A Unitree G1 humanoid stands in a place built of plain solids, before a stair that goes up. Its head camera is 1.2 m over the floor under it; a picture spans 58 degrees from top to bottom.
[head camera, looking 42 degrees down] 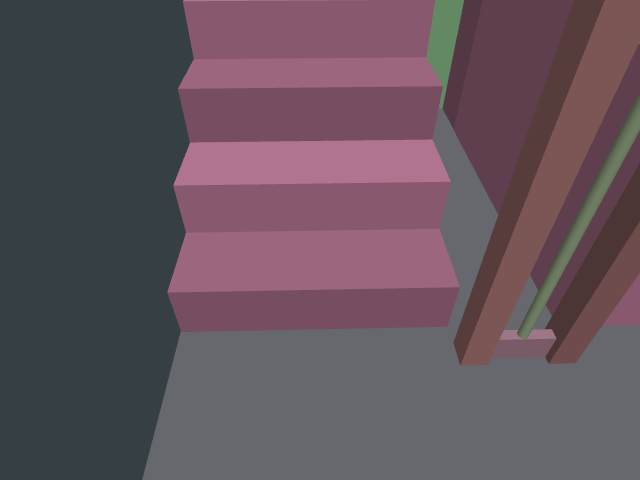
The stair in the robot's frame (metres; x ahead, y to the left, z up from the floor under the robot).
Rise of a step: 0.20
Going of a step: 0.28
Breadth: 0.90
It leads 1 degrees to the left of straight ahead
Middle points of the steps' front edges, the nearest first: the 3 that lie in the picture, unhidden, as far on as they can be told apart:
0.88 0.02 0.20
1.16 0.02 0.40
1.44 0.03 0.60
